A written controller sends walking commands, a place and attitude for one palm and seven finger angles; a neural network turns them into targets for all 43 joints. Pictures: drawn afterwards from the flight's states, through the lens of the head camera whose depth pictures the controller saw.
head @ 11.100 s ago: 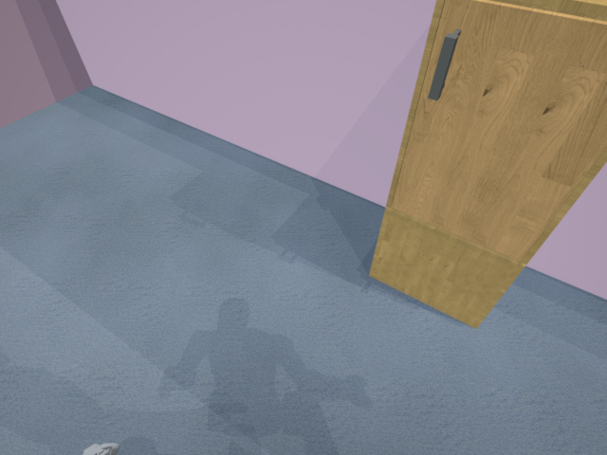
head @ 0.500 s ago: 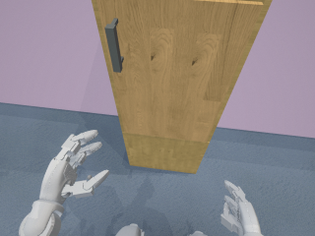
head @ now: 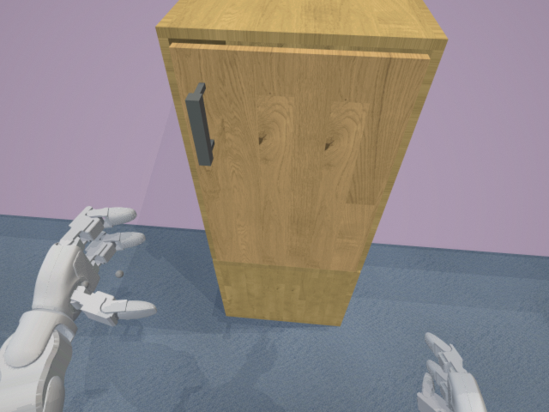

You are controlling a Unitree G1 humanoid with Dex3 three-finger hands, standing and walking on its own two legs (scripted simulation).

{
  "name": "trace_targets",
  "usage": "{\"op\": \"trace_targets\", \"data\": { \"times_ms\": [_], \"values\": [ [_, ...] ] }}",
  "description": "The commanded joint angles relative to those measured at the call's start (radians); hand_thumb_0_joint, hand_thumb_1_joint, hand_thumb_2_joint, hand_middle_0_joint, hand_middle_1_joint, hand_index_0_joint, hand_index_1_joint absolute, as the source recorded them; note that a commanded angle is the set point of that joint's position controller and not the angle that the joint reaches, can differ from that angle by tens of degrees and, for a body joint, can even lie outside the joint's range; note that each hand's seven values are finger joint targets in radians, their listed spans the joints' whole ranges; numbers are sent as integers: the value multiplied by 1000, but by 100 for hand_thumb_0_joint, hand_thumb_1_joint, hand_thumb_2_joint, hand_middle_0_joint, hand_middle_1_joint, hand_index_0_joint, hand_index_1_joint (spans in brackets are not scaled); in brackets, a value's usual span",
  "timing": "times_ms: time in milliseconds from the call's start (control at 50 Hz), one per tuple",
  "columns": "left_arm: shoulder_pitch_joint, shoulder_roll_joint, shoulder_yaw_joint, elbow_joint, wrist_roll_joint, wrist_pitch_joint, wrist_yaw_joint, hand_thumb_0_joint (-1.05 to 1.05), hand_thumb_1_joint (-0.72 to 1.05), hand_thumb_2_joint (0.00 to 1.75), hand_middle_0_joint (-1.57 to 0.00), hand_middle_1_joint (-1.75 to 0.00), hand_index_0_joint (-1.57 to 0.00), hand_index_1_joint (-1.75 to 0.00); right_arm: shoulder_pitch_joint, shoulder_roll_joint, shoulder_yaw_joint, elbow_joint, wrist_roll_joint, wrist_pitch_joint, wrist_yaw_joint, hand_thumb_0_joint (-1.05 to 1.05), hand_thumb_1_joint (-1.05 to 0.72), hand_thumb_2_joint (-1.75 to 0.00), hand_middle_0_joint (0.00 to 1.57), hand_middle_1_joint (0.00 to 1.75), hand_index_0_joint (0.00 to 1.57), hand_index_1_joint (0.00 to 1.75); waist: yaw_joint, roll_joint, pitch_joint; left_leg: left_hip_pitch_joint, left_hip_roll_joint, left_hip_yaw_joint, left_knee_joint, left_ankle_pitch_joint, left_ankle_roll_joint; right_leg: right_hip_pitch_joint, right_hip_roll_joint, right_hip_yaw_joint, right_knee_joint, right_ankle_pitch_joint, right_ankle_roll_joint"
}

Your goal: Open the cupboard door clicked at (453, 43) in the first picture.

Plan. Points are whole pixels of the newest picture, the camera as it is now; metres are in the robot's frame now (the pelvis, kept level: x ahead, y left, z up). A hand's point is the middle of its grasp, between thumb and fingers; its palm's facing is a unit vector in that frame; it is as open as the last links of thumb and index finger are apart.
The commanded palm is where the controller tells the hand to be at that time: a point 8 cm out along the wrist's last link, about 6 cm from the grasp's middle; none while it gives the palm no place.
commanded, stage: raise the hand with hooked fingers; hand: left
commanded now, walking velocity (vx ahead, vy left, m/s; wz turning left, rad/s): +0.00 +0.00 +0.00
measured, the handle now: (203, 125) +0.53 +0.18 +0.15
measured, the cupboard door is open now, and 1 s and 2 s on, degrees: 0 0 0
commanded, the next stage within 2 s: move the hooked fingers beside the handle in 0.94 s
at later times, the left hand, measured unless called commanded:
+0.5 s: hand (86, 202) +0.31 +0.27 +0.18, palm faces +0.09 -0.99 -0.08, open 14.0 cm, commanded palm +0.27 +0.30 +0.17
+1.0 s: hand (100, 208) +0.30 +0.25 +0.17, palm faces +0.08 -1.00 -0.06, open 14.0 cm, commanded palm +0.27 +0.29 +0.17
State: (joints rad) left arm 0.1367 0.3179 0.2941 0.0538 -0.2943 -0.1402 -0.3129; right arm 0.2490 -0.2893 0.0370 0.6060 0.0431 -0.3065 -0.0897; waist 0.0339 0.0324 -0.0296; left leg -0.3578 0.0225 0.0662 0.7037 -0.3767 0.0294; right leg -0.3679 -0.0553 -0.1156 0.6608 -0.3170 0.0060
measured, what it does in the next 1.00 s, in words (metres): stands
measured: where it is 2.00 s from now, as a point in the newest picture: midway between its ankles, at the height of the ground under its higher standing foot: outside the picture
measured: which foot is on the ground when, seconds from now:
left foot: down 0.00-1.00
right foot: down 0.00-1.00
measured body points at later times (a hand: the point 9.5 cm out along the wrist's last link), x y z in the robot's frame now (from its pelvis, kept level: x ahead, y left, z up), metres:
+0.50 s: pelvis +0.01 -0.02 +0.02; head +0.00 -0.04 +0.47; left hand +0.30 +0.32 +0.19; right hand +0.18 -0.25 -0.06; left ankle +0.00 +0.09 -0.72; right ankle +0.02 -0.13 -0.72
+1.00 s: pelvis +0.00 -0.02 +0.02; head +0.00 -0.05 +0.47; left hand +0.29 +0.30 +0.18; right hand +0.18 -0.26 -0.06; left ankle +0.00 +0.09 -0.72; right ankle +0.02 -0.13 -0.72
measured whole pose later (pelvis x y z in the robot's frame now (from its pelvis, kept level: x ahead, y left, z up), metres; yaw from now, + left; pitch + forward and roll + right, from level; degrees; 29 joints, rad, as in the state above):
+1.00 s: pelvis +0.00 -0.02 +0.02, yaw -1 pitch -2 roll +0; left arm -0.17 0.44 0.46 0.32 -0.30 0.03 -0.44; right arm 0.24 -0.28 0.07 0.62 0.07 -0.25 -0.11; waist 0.04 0.05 0.00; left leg -0.18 0.04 0.07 0.50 -0.29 0.00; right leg -0.22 -0.02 -0.11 0.50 -0.25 -0.02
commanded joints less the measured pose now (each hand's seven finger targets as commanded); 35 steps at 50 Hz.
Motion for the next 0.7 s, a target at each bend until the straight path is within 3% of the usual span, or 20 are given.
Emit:
{"op": "trace_targets", "data": {
  "times_ms": [0,80,160,220,300,400,420,460,480,500,560,600,680],
  "values": [
    [-263,209,123,-150,-33,-15,-34,0,-48,31,-30,-118,-30,-118,-81,-112,-27,-139,7,-41,-10,0,-90,-90,20,30,20,30,2,32,-126,81,-9,-89,-184,270,-22,111,59,29,-108,218,-32],
    [-353,260,158,-129,-35,22,-64,0,-50,30,-30,-120,-30,-120,-91,-110,-17,-140,8,-31,-17,0,-90,-90,20,30,20,30,7,51,-155,130,-12,-84,-200,292,-18,153,60,38,-137,247,-34],
    [-430,290,179,-83,-37,53,-88,0,-50,30,-30,-120,-30,-120,-97,-106,-11,-134,12,-22,-24,0,-90,-90,20,30,20,30,1,28,-151,152,-11,-86,-222,294,-16,162,61,35,-162,257,-31],
    [-492,324,193,-66,-34,69,-102,0,-50,30,-30,-120,-30,-120,-104,-104,-5,-130,14,-15,-26,0,-90,-90,20,30,20,30,1,61,-151,176,-12,-83,-237,311,-14,180,60,40,-180,275,-34],
    [-555,369,221,-4,-35,90,-119,0,-50,30,-30,-120,-30,-120,-108,-108,0,-125,16,-5,-30,0,-90,-90,20,30,20,30,0,26,-143,178,-13,-83,-255,307,-9,199,58,44,-203,279,-34],
    [-642,441,268,27,-39,104,-141,0,-50,30,-30,-120,-30,-120,-114,-111,-1,-131,19,2,-28,0,-90,-90,20,30,20,30,7,43,-189,207,-18,-75,-262,338,-3,241,50,56,-218,324,-33],
    [-654,444,268,43,-36,107,-144,0,-50,30,-30,-120,-30,-120,-111,-112,-3,-130,21,2,-28,0,-90,-90,20,30,20,30,6,43,-191,213,-18,-74,-265,348,-2,242,51,53,-217,332,-34],
    [-592,387,232,111,-40,122,-160,0,-50,30,-30,-120,-30,-120,-102,-113,-6,-130,23,6,-24,0,-90,-90,20,30,20,30,4,27,-166,206,-18,-68,-264,338,-2,216,50,53,-218,327,-32],
    [-562,377,226,141,-49,131,-171,0,-50,30,-30,-120,-30,-120,-98,-116,-6,-133,23,10,-18,0,-90,-90,20,30,20,30,9,-26,-144,187,-15,-66,-260,330,0,219,48,58,-220,330,-32],
    [-558,370,220,150,-52,135,-178,0,-50,30,-30,-120,-30,-120,-102,-121,-10,-132,27,12,-15,0,-90,-90,20,30,20,30,6,-29,-132,171,-17,-61,-259,316,1,210,45,64,-220,325,-28],
    [-574,402,243,90,-46,137,-170,0,-50,30,-30,-120,-30,-120,-110,-125,-17,-149,28,15,-10,0,-90,-90,20,30,20,30,14,26,-176,185,-21,-56,-255,314,0,215,41,68,-214,310,-29],
    [-590,443,284,53,-47,125,-152,0,-50,30,-30,-120,-30,-120,-113,-123,-17,-154,22,16,-8,0,-90,-90,20,30,20,30,19,2,-192,178,-19,-56,-255,307,2,232,40,78,-219,298,-28],
    [-609,448,295,-4,-42,91,-118,0,-50,30,-30,-120,-30,-120,-112,-112,-17,-150,19,11,-13,0,-90,-90,20,30,20,30,17,25,-200,200,-16,-46,-254,326,4,246,41,83,-218,321,-26]
  ]
}}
